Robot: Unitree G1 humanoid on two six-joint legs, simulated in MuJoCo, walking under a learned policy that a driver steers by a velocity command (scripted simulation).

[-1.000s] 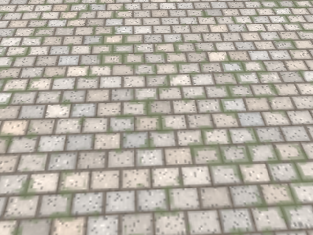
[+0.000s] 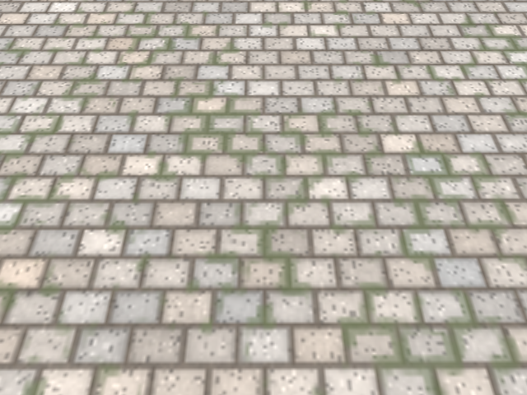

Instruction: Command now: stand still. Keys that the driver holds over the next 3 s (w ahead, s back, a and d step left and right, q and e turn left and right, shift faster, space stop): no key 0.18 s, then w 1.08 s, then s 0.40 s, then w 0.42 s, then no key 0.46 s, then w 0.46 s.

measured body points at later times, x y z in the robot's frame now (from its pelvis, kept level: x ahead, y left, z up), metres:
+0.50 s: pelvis +0.05 +0.02 -0.01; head +0.06 +0.04 +0.44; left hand +0.06 +0.28 -0.17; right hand +0.07 -0.23 -0.15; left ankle +0.00 +0.12 -0.74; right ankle +0.01 -0.11 -0.73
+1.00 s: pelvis +0.30 -0.02 -0.01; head +0.33 -0.03 +0.44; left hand +0.44 +0.24 -0.13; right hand +0.30 -0.28 -0.16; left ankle +0.16 +0.12 -0.63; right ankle +0.38 -0.11 -0.74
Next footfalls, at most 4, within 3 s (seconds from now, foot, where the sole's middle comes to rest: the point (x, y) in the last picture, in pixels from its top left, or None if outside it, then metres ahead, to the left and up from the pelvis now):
0.88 right None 0.42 -0.11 -0.78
1.40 left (227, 315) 0.73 0.13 -0.78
1.82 right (311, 362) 0.59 -0.09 -0.78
2.30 left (217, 283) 0.83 0.17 -0.78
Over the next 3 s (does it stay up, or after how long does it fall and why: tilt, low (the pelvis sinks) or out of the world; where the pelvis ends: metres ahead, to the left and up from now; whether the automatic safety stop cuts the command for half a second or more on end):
stays up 0.87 0.11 -0.01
